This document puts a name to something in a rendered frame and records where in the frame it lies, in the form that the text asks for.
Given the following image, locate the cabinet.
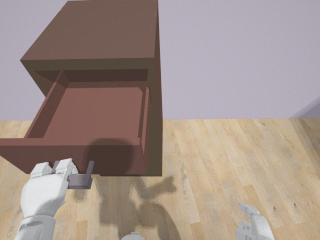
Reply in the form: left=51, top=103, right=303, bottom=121
left=20, top=0, right=163, bottom=177

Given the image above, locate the robot left forearm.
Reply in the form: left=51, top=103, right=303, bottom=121
left=14, top=215, right=56, bottom=240

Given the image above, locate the left robot hand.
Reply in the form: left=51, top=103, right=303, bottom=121
left=20, top=158, right=79, bottom=219

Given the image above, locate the handle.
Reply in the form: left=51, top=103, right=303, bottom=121
left=50, top=160, right=95, bottom=190

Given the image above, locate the drawer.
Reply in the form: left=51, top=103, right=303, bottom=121
left=0, top=69, right=152, bottom=175

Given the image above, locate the right robot hand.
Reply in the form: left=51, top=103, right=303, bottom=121
left=235, top=202, right=274, bottom=240

